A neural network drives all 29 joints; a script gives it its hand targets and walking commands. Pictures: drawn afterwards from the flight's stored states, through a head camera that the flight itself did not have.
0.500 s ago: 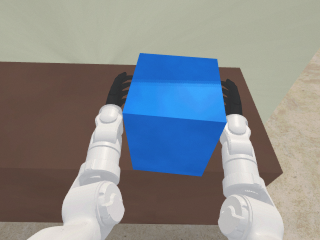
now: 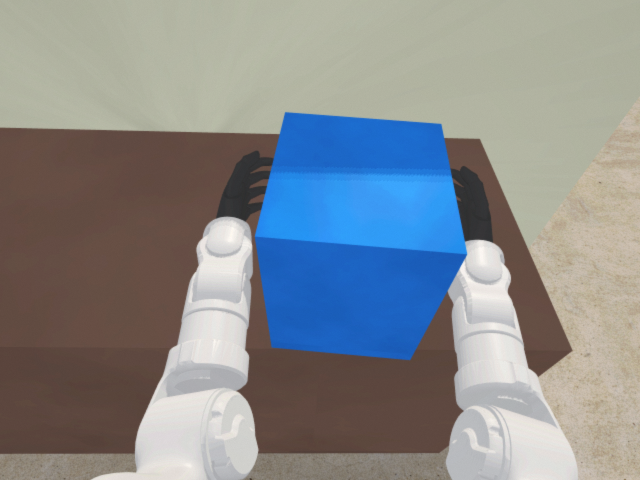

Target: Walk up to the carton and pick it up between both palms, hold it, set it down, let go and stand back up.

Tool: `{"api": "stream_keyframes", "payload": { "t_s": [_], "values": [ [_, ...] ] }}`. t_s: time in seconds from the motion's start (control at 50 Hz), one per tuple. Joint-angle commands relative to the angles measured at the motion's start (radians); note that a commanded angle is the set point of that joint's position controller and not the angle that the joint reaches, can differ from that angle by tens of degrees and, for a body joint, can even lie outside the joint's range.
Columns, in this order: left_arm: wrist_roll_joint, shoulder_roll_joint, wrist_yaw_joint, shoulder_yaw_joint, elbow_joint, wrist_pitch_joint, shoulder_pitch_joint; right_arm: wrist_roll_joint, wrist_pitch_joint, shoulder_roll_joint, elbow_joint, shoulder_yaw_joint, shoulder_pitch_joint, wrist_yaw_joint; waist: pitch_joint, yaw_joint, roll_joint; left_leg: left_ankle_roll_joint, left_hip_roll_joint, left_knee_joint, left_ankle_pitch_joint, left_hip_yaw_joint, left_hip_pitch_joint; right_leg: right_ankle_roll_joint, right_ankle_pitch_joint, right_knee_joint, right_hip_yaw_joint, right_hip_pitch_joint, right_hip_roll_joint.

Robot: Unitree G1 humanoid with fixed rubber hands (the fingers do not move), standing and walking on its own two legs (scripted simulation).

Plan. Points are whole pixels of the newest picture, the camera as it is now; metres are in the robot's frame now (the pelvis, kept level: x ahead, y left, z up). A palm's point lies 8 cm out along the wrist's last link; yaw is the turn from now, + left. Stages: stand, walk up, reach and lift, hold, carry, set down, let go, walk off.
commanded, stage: reach and lift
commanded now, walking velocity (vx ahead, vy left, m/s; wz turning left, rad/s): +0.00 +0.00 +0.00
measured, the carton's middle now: (351, 242) +0.41 -0.07 +0.06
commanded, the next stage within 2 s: none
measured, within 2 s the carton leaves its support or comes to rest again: leaves its support in 0.84 s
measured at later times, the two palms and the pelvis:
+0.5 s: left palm (233, 217) +0.42 +0.08 +0.12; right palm (469, 234) +0.38 -0.21 +0.11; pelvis +0.00 +0.00 +0.00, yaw +1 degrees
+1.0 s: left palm (202, 222) +0.38 +0.11 +0.15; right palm (460, 231) +0.36 -0.18 +0.14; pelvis -0.02 +0.00 +0.00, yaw +2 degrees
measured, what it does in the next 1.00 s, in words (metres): stands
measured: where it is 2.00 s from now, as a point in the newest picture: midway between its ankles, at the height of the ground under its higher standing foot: outside the picture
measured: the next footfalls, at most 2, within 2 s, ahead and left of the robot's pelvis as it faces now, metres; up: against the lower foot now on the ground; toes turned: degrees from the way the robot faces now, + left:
none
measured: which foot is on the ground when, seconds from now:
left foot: down 0.00-1.00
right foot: down 0.00-1.00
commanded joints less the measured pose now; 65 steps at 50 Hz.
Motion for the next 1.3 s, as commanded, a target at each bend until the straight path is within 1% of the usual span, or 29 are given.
{"api": "stream_keyframes", "payload": {
  "t_s": [0.0,0.14,0.38,0.52,0.6,0.74,0.84,0.94,1.0,1.12,1.28],
  "values": [
    [-0.010,-0.304,-0.092,-0.229,-0.010,0.005,-0.317,-0.007,-0.040,0.320,-0.026,0.260,-0.409,0.096,-0.389,0.041,0.005,-0.024,-0.009,-0.009,0.285,-0.007,-0.080,0.055,0.559,0.121,-0.005,0.384,0.003],
    [-0.013,-0.318,-0.085,-0.250,-0.028,0.007,-0.318,0.004,-0.055,0.323,-0.019,0.276,-0.415,0.093,-0.409,0.039,0.003,-0.023,-0.009,-0.007,0.304,-0.008,-0.085,0.053,0.578,0.122,-0.002,0.398,0.001],
    [-0.022,-0.334,-0.076,-0.277,-0.052,0.001,-0.320,0.026,-0.083,0.336,-0.018,0.310,-0.428,0.078,-0.443,0.033,-0.011,-0.009,-0.011,-0.012,0.321,-0.009,-0.111,0.055,0.645,0.134,0.009,0.459,-0.007],
    [-0.048,-0.357,-0.069,-0.327,-0.093,-0.003,-0.343,0.054,-0.103,0.348,-0.033,0.352,-0.452,0.065,-0.487,0.023,-0.015,-0.007,-0.011,-0.007,0.348,-0.010,-0.112,0.054,0.686,0.142,0.014,0.489,-0.008],
    [-0.072,-0.374,-0.062,-0.369,-0.129,-0.002,-0.370,0.076,-0.114,0.353,-0.049,0.379,-0.479,0.057,-0.518,0.016,-0.011,-0.011,-0.010,0.001,0.363,-0.013,-0.100,0.050,0.687,0.141,0.013,0.494,-0.006],
    [-0.130,-0.399,-0.047,-0.456,-0.206,0.007,-0.449,0.112,-0.120,0.349,-0.094,0.418,-0.556,0.048,-0.573,-0.004,0.002,-0.025,-0.007,0.023,0.368,-0.020,-0.060,0.040,0.634,0.131,0.005,0.469,0.002],
    [-0.161,-0.402,-0.042,-0.498,-0.240,0.036,-0.492,0.132,-0.100,0.331,-0.104,0.423,-0.600,0.044,-0.561,-0.020,0.014,-0.039,-0.003,0.035,0.327,-0.027,-0.027,0.030,0.531,0.114,-0.005,0.422,0.008],
    [-0.172,-0.374,-0.052,-0.491,-0.244,0.099,-0.499,0.156,-0.049,0.297,-0.096,0.410,-0.621,0.039,-0.475,-0.025,0.009,-0.042,0.001,0.032,0.236,-0.029,-0.021,0.025,0.403,0.098,-0.014,0.383,0.009],
    [-0.174,-0.354,-0.062,-0.478,-0.250,0.137,-0.499,0.171,-0.018,0.278,-0.103,0.403,-0.631,0.035,-0.441,-0.023,0.005,-0.040,0.001,0.027,0.195,-0.026,-0.026,0.025,0.354,0.095,-0.016,0.377,0.008],
    [-0.168,-0.323,-0.077,-0.450,-0.265,0.196,-0.508,0.193,0.029,0.254,-0.123,0.399,-0.653,0.029,-0.412,-0.011,0.004,-0.032,-0.003,0.021,0.161,-0.016,-0.037,0.028,0.317,0.096,-0.017,0.384,0.008],
    [-0.188,-0.325,-0.079,-0.476,-0.323,0.239,-0.555,0.235,0.062,0.267,-0.174,0.450,-0.701,0.014,-0.467,-0.002,0.002,-0.020,-0.010,0.028,0.190,-0.004,-0.037,0.035,0.365,0.110,-0.010,0.422,0.011]
  ]
}}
